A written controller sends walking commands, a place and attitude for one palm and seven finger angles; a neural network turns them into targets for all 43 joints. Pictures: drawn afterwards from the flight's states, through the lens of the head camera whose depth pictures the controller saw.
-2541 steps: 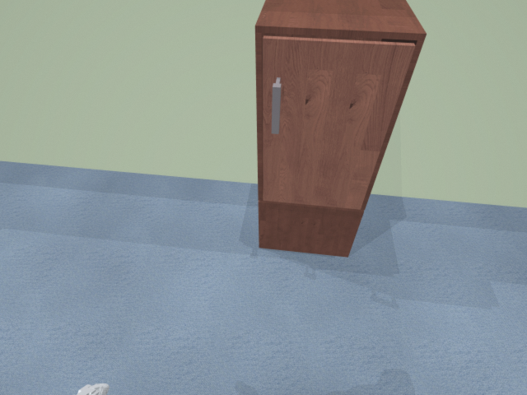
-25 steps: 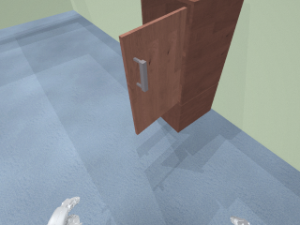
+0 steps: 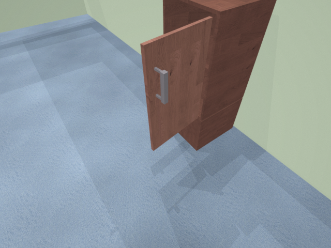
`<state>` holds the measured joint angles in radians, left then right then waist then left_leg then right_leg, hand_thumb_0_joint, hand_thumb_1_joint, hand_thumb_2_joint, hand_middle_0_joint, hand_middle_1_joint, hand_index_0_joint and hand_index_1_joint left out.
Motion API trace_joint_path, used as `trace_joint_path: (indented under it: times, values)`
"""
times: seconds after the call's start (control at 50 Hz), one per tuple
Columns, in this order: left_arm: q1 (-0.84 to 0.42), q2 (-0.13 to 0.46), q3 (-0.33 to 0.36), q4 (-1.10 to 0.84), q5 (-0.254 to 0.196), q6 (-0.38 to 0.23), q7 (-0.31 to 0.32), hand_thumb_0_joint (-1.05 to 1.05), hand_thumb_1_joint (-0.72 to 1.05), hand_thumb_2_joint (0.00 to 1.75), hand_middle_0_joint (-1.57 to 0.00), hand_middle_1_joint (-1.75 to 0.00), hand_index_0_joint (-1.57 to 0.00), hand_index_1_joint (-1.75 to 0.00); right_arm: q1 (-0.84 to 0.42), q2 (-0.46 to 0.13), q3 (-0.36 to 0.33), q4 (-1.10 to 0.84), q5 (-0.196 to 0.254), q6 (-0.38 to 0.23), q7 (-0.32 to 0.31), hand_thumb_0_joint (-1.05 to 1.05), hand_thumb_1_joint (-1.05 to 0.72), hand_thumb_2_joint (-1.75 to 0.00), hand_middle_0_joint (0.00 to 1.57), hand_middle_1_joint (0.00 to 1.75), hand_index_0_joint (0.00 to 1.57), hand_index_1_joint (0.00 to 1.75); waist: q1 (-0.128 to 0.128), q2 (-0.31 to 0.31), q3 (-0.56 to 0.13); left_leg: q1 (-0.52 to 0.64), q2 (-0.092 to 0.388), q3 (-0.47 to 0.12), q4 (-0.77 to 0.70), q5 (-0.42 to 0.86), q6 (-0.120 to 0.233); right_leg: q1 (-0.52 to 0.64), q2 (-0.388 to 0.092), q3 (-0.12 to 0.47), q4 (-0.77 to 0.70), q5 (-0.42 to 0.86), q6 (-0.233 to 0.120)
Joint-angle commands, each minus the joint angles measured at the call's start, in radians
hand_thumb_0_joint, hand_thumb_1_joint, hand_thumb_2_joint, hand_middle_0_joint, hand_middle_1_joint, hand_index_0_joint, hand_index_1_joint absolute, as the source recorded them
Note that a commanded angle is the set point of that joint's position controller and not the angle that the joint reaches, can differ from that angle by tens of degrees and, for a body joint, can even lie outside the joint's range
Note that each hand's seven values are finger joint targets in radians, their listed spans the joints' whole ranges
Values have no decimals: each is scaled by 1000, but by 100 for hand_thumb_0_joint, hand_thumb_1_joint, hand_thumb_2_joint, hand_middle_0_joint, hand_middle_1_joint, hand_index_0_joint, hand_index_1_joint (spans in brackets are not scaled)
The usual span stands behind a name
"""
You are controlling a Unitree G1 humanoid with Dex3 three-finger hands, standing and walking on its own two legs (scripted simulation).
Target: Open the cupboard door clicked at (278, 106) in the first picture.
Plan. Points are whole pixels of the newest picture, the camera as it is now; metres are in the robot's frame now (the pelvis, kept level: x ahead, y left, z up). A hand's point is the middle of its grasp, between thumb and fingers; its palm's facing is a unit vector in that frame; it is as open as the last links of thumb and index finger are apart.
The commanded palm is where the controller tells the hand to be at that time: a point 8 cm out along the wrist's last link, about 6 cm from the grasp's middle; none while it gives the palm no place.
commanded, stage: let the arm hang, fingers relaxed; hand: left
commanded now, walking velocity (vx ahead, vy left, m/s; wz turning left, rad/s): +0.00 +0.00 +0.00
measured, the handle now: (160, 85) +0.69 +0.04 +0.01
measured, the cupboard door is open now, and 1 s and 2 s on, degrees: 98 98 98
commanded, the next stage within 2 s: look to check the result in 0.36 s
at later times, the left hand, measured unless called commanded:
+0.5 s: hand out of the picture +0.03 +0.17 -0.17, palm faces +0.05 -0.98 -0.21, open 7.3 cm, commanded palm none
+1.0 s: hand out of the picture +0.11 +0.20 -0.16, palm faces +0.02 -0.97 -0.26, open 7.4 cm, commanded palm none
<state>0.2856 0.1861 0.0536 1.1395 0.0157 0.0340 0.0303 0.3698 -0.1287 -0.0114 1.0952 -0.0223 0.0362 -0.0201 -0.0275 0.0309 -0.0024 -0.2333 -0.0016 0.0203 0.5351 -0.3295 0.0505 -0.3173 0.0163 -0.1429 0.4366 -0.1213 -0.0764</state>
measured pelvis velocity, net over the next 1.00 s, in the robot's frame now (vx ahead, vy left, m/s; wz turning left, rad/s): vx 0.07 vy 0.00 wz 0.00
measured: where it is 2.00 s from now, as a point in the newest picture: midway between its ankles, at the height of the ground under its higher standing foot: outside the picture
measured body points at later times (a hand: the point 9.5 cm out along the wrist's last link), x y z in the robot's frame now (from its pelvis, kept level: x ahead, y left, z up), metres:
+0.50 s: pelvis +0.03 -0.01 +0.01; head +0.05 -0.02 +0.46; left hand +0.03 +0.22 -0.15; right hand +0.00 -0.23 -0.16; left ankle +0.00 +0.11 -0.74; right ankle +0.08 -0.07 -0.74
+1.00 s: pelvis +0.07 +0.00 +0.01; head +0.09 -0.01 +0.46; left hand +0.11 +0.25 -0.14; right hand +0.08 -0.23 -0.16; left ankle +0.00 +0.11 -0.74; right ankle +0.08 -0.07 -0.74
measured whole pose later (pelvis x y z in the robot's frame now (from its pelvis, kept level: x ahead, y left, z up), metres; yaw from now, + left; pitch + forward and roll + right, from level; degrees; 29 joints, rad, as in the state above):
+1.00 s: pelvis +0.07 +0.00 +0.01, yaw +0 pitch +0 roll +0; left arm 0.16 0.19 0.03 1.14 0.01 -0.02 0.03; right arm 0.23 -0.20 0.01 1.13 -0.02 0.00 -0.03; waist -0.01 0.04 0.04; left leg -0.05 0.00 0.02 0.33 -0.28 0.01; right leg -0.19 0.04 -0.10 0.36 -0.17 -0.07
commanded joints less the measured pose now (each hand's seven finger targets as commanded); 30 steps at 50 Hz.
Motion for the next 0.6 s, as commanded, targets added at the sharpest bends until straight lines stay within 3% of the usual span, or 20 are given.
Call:
trace_joint_path:
  times: [0.0,0.02,0.06,0.1,0.14,0.2,0.24,0.26,0.32,0.36,0.4,0.48,0.58]
  values:
    - [1,55,3,-67,-6,-19,1,0,90,90,-20,-30,-20,-30,139,-79,-8,16,-25,-11,-21,0,-90,-90,20,30,20,30,18,104,181,-191,148,-223,-325,-270,52,-19,-79,155,-90,-304,47]
    - [14,56,6,-55,0,-14,-1,0,90,90,-20,-30,-20,-30,82,-92,-13,6,-23,-17,-19,0,-90,-90,20,30,20,30,45,159,171,-297,183,-261,-399,-351,58,104,-60,112,17,-220,53]
    - [59,34,1,-44,9,-16,-3,0,90,90,-20,-30,-20,-30,-1,-105,-15,-19,-13,-27,-22,0,-90,-90,20,30,20,30,85,142,148,-346,175,-234,-412,-297,50,204,-51,116,104,-130,50]
    - [50,27,-1,-48,7,-19,-6,0,90,90,-20,-30,-20,-30,-5,-94,-15,-24,-7,-36,-24,0,-90,-90,20,30,20,30,78,49,127,-290,146,-188,-369,-198,35,210,-63,133,49,-80,56]
    - [40,32,-1,-55,5,-26,-3,0,90,90,-20,-30,-20,-30,11,-87,-18,-20,-6,-37,-22,0,-90,-90,20,30,20,30,64,29,124,-220,106,-146,-315,-142,19,181,-78,160,-34,-88,53]
    - [16,74,3,-60,4,-39,1,0,90,90,-20,-30,-20,-30,54,-78,-19,-8,-3,-28,-15,0,-90,-90,20,30,20,30,37,-39,141,-165,55,-89,-237,-123,8,114,-127,241,-149,-273,31]
    - [-4,88,5,-63,2,-48,5,0,90,90,-20,-30,-20,-30,93,-77,-19,4,-3,-20,-14,0,-90,-90,20,30,20,30,14,-186,113,-77,22,-33,-150,-43,2,66,-169,294,-230,-377,10]
    - [-13,93,7,-67,2,-51,8,0,90,90,-20,-30,-20,-30,105,-83,-20,7,-3,-18,-13,0,-90,-90,20,30,20,30,3,-204,99,-27,20,-18,-121,-12,2,35,-179,299,-256,-394,5]
    - [-37,100,9,-67,-2,-57,7,0,90,90,-20,-30,-20,-30,108,-84,-13,23,-3,-27,-13,0,-90,-90,20,30,20,30,-6,-105,46,30,37,-32,-147,38,3,49,-167,276,-235,-313,7]
    - [-29,100,9,-58,-3,-59,8,0,90,90,-20,-30,-20,-30,71,-98,-13,19,-3,-33,-16,0,-90,-90,20,30,20,30,9,-13,58,7,58,-48,-182,50,2,87,-147,253,-203,-229,15]
    - [-27,103,6,-46,-5,-59,5,0,90,90,-20,-30,-20,-30,51,-97,-9,18,-3,-38,-18,0,-90,-90,20,30,20,30,17,22,64,-24,72,-63,-216,61,-1,140,-138,240,-180,-155,16]
    - [-25,108,2,-26,-5,-63,5,0,90,90,-20,-30,-20,-30,28,-123,-10,15,0,-44,-21,0,-90,-90,20,30,20,30,21,-12,50,-3,82,-64,-228,110,-6,189,-139,225,-165,-57,15]
    - [-38,107,-4,-16,-7,-63,6,0,90,90,-20,-30,-20,-30,5,-141,-7,20,-1,-46,-22,0,-90,-90,20,30,20,30,22,-3,50,25,99,-71,-247,157,-11,206,-134,204,-140,21,10]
